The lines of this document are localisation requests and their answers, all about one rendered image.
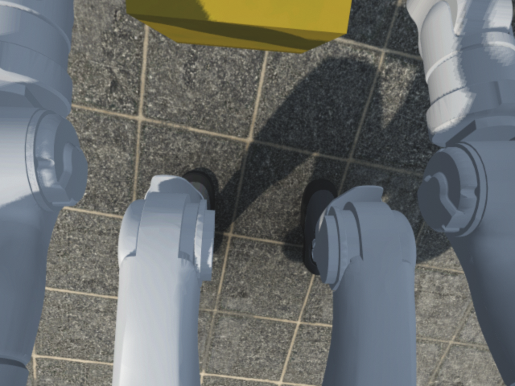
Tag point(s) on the right robot upper arm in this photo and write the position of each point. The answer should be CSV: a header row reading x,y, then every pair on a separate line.
x,y
468,192

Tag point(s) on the robot right forearm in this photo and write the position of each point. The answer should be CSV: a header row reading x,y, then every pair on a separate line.
x,y
468,53

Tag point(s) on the left robot upper arm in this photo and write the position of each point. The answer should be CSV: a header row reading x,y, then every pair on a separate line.
x,y
42,170

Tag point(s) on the left robot foot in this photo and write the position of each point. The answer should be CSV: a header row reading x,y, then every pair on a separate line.
x,y
202,183

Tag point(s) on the robot left shin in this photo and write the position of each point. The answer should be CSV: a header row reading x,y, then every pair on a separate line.
x,y
128,236

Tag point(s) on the carton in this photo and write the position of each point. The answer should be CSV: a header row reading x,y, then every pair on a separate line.
x,y
293,26

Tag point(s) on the robot left forearm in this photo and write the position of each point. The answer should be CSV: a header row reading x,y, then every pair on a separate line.
x,y
35,40

